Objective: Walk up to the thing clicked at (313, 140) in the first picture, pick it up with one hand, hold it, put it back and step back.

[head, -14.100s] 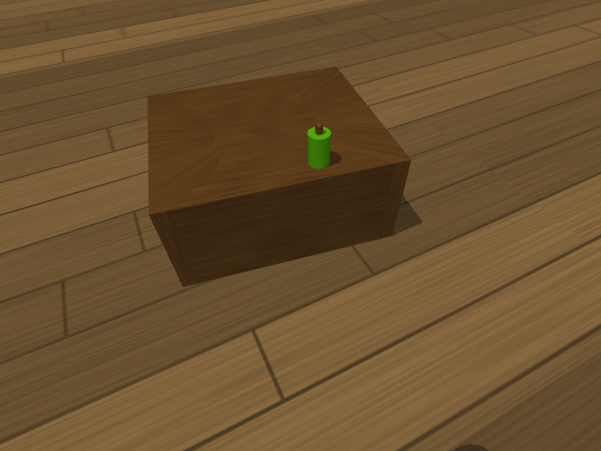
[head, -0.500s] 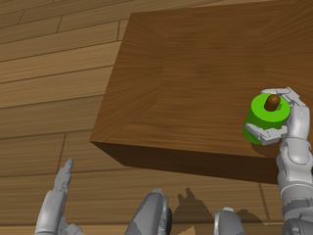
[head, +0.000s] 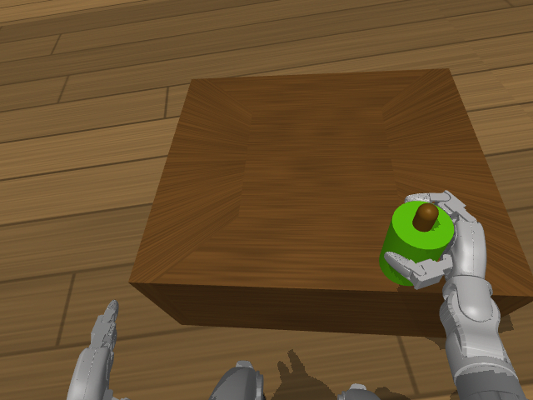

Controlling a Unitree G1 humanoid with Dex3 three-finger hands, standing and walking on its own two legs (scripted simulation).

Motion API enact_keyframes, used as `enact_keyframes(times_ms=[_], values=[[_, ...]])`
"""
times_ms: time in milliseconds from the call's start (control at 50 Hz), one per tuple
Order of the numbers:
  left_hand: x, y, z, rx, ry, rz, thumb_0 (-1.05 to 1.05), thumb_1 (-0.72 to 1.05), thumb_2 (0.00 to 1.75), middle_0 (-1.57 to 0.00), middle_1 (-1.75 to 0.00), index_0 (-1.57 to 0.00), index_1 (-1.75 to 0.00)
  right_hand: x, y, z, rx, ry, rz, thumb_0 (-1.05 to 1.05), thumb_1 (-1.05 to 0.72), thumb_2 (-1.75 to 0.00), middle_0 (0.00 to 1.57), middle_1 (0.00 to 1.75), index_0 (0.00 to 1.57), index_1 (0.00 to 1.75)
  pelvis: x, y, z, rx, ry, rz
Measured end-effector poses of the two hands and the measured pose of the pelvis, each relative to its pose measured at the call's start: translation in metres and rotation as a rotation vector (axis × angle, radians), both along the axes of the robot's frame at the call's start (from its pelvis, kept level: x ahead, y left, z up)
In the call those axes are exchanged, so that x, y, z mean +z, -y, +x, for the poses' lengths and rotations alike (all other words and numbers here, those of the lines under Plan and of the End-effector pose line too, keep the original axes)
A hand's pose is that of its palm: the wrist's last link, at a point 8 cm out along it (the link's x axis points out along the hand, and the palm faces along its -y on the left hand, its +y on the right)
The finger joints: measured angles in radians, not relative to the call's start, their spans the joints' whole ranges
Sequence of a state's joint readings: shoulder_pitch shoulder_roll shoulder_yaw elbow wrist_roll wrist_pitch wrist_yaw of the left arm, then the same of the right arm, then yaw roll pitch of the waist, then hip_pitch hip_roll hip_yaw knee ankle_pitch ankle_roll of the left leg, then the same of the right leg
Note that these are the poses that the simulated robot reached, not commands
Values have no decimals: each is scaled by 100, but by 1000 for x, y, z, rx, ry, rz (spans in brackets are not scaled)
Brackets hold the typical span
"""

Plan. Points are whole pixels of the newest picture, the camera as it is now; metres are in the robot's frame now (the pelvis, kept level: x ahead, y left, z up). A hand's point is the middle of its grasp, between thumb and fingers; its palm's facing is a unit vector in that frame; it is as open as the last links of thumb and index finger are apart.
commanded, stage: lift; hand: right
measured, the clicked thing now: (415, 239) +0.37 -0.16 +0.00
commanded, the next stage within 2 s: hold in 0.50 s
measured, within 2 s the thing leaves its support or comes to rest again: neither
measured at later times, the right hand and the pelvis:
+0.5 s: hand (432, 247) +0.34 -0.17 +0.05, palm faces +0.13 +0.99 -0.04, open 10.9 cm; pelvis +0.00 +0.00 +0.02, yaw +0 degrees
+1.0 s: hand (438, 249) +0.33 -0.17 +0.07, palm faces +0.13 +0.99 -0.04, open 10.9 cm; pelvis +0.00 +0.00 +0.03, yaw +0 degrees
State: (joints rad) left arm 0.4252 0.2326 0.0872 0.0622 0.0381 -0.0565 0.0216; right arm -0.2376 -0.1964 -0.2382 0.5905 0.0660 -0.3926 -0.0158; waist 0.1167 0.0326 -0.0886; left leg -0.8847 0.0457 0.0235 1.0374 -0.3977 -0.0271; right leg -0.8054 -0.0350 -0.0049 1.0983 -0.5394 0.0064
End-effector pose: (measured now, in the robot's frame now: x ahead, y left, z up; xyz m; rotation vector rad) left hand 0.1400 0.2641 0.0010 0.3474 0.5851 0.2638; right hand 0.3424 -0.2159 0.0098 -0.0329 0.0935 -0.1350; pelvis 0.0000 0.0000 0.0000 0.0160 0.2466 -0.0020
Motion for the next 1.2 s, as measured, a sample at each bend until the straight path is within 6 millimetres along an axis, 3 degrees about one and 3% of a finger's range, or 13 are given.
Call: enact_keyframes(times_ms=[340,1200], values=[[5,5,1,24,13,-34,-1,-53,4,-6,-6,-6,-5,29,2,-27,0,16,-5,0,51,-112,65,97,69,98,17,2,0,2,65,-3],[2,5,6,73,9,-90,-1,-53,4,-6,-6,-6,-5,68,1,-50,5,24,-8,0,51,-112,65,97,69,98,39,3,5,2,146,-7]])
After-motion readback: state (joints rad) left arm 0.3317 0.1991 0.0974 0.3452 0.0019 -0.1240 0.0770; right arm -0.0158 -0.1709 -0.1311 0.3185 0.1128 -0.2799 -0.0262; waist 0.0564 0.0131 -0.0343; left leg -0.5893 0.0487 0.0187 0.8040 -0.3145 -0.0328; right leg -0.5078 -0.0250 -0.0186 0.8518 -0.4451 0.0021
